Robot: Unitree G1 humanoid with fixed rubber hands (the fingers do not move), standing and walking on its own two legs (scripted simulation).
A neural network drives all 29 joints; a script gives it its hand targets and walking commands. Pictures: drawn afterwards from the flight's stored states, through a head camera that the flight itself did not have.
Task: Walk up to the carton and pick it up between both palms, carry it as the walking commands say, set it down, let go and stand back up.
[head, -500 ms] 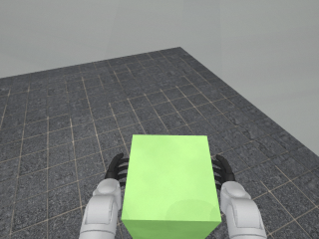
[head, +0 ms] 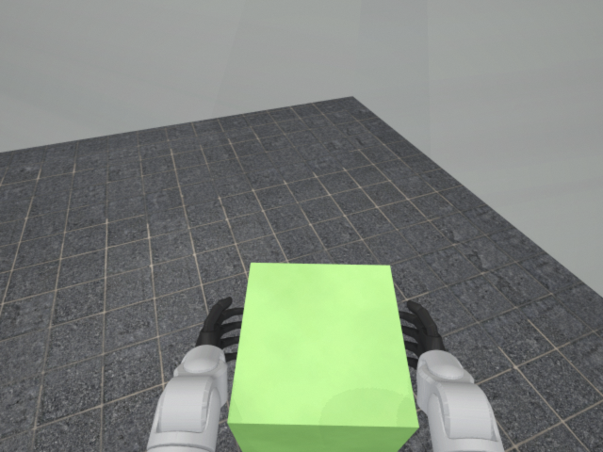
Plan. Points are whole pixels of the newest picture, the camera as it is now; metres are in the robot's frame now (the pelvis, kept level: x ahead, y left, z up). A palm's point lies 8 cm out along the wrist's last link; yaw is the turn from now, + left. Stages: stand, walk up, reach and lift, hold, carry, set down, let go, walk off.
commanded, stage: hold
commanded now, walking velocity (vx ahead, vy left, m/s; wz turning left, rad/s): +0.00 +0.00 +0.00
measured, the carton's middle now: (317, 370) +0.27 +0.01 -0.04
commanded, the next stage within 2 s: set down in 0.22 s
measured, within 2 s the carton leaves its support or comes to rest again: neither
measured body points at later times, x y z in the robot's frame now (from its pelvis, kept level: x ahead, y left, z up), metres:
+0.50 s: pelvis -0.01 -0.02 -0.01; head -0.03 -0.02 +0.44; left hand +0.29 +0.15 +0.02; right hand +0.31 -0.14 +0.02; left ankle +0.02 +0.10 -0.74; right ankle +0.04 -0.11 -0.74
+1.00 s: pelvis -0.03 -0.01 -0.03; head +0.06 -0.01 +0.41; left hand +0.31 +0.15 -0.06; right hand +0.33 -0.14 -0.06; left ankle +0.02 +0.10 -0.74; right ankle +0.04 -0.11 -0.74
